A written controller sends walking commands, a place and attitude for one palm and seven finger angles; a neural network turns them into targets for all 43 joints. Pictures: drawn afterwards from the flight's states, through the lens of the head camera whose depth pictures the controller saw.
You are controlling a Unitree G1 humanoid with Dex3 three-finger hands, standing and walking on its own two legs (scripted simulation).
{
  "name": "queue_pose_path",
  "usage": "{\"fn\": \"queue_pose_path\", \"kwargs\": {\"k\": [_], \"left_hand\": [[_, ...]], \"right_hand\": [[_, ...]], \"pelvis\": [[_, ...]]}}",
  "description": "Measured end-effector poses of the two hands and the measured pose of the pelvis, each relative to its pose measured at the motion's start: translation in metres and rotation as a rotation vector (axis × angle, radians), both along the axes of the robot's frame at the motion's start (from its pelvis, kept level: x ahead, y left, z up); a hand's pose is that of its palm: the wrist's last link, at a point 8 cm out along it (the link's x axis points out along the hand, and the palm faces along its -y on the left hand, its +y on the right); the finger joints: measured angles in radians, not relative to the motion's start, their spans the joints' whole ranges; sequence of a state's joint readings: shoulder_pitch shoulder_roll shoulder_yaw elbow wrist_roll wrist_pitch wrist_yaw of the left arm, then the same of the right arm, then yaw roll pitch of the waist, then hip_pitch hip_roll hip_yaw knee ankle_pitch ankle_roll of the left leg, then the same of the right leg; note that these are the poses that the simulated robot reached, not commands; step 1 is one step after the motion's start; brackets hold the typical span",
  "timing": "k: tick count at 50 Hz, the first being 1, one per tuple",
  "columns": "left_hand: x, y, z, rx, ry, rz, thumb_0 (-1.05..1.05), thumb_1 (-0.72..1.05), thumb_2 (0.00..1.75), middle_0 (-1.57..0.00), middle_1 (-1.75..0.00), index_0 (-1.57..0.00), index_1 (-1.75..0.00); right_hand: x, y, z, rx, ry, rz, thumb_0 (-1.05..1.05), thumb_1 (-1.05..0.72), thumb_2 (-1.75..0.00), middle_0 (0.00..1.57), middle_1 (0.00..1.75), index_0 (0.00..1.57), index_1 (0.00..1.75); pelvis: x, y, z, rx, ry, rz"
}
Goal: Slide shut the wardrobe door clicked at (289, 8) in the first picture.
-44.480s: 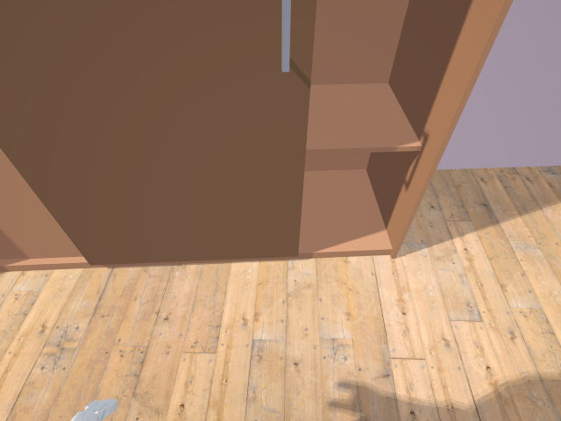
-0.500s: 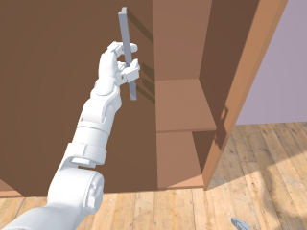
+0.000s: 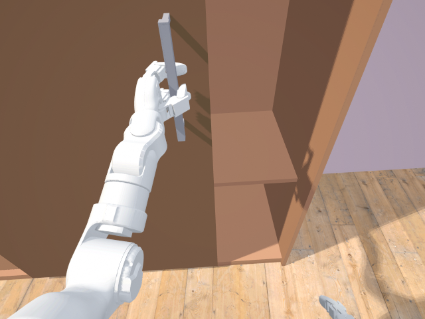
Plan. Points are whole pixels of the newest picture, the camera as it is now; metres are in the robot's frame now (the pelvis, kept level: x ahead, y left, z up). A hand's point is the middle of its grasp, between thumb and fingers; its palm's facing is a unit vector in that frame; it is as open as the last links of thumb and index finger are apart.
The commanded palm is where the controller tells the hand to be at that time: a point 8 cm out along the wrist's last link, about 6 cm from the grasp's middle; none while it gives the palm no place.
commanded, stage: grip the handle and tug to test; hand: left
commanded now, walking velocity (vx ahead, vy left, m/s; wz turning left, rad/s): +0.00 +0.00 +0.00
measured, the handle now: (174, 84) +0.49 +0.08 +0.23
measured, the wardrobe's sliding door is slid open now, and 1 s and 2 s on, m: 0.31 0.31 0.30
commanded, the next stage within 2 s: tug the door sideways, standing still in 0.22 s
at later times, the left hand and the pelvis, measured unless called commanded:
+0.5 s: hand (185, 100) +0.43 +0.05 +0.23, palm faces +0.04 -1.00 +0.00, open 5.8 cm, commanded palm +0.41 +0.09 +0.23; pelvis +0.03 -0.01 +0.00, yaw +1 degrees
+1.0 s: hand (188, 100) +0.43 +0.05 +0.23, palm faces +0.10 -0.99 -0.07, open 5.6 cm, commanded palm +0.41 +0.05 +0.23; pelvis -0.01 +0.00 -0.01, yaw +4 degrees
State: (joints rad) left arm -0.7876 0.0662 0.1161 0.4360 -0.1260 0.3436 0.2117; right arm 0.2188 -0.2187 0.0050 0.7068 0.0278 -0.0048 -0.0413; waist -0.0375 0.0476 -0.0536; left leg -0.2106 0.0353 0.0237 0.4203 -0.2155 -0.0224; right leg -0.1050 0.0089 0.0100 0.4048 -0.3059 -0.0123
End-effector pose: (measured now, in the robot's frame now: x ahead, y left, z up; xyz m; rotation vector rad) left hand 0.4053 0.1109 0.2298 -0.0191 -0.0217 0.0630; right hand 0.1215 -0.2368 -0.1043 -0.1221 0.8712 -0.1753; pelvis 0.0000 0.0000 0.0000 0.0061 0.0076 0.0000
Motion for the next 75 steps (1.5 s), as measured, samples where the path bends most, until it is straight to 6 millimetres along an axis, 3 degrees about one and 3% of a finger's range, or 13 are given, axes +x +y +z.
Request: {"fn": "queue_pose_path", "kwargs": {"k": [10, 21, 26, 31, 38, 58, 66, 75], "left_hand": [[-0.003, 0.0, -0.002, 0.0, -0.028, -0.017, 0.0, 0.75, 0.77, -0.32, -1.35, -0.29, -1.31], [-0.003, 0.001, -0.002, 0.003, -0.026, -0.03, 0.0, 0.75, 0.79, -0.31, -1.33, -0.27, -1.3], [0.002, -0.005, 0.0, 0.027, -0.006, -0.018, 0.01, 0.77, 0.83, -0.36, -1.35, -0.33, -1.34], [0.004, -0.007, 0.0, 0.035, 0.004, 0.018, 0.01, 0.78, 0.85, -0.4, -1.38, -0.37, -1.37], [0.003, -0.008, 0.0, 0.066, -0.001, 0.042, 0.0, 0.79, 0.85, -0.42, -1.39, -0.34, -1.39], [0.001, -0.01, 0.001, 0.091, 0.004, 0.039, 0.0, 0.82, 0.83, -0.38, -1.4, -0.27, -1.4], [0.01, 0.002, -0.005, 0.153, -0.156, -0.086, -0.01, 0.75, 0.83, -0.42, -1.4, -0.3, -1.4], [0.012, -0.002, -0.01, 0.154, -0.238, -0.025, -0.02, 0.76, 0.86, -0.45, -1.4, -0.28, -1.4]], "right_hand": [[0.016, -0.001, 0.004, 0.019, -0.021, -0.003, 0.01, -0.91, -0.89, 0.2, 0.3, 0.2, 0.3], [0.06, -0.003, 0.012, 0.013, -0.063, 0.04, 0.01, -0.91, -0.89, 0.2, 0.3, 0.2, 0.3], [0.076, 0.001, 0.01, 0.001, -0.057, 0.09, 0.01, -0.91, -0.89, 0.2, 0.3, 0.2, 0.3], [0.08, 0.009, 0.007, 0.012, -0.046, 0.124, 0.01, -0.91, -0.89, 0.2, 0.3, 0.2, 0.3], [0.063, 0.02, -0.001, 0.037, -0.017, 0.143, 0.01, -0.91, -0.89, 0.2, 0.3, 0.2, 0.3], [-0.028, 0.021, -0.022, 0.03, 0.106, 0.101, 0.01, -0.91, -0.89, 0.2, 0.3, 0.2, 0.3], [-0.045, 0.009, -0.026, -0.001, 0.068, -0.019, 0.01, -0.91, -0.89, 0.2, 0.3, 0.2, 0.3], [-0.043, -0.012, -0.049, 0.027, 0.185, 0.035, 0.01, -0.91, -0.89, 0.2, 0.3, 0.2, 0.3]], "pelvis": [[0.012, -0.002, 0.0, 0.004, 0.003, -0.01], [0.029, -0.005, -0.001, 0.009, 0.011, 0.002], [0.029, -0.006, -0.003, 0.007, 0.015, 0.027], [0.025, -0.006, -0.003, 0.006, 0.019, 0.046], [0.016, -0.006, -0.005, 0.006, 0.015, 0.06], [-0.02, 0.006, -0.006, -0.012, 0.027, 0.064], [-0.026, 0.009, -0.014, 0.0, 0.009, -0.012], [-0.018, -0.026, -0.018, -0.022, -0.039, 0.026]]}}
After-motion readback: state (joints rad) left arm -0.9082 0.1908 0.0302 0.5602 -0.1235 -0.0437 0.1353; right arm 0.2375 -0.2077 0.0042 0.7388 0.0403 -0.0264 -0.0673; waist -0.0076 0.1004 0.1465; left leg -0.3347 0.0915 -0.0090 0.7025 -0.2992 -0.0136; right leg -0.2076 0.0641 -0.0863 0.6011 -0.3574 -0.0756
